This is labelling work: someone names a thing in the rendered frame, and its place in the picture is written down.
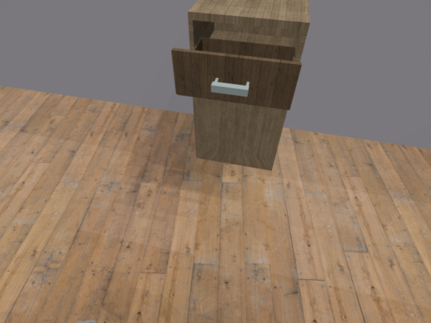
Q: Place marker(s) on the cabinet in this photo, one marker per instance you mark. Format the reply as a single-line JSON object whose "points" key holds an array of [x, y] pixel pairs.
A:
{"points": [[234, 133]]}

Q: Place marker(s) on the drawer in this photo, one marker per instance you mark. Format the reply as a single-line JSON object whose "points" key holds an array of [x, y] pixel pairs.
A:
{"points": [[271, 70]]}

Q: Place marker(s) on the handle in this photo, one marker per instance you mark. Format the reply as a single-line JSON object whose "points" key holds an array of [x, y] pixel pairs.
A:
{"points": [[228, 88]]}

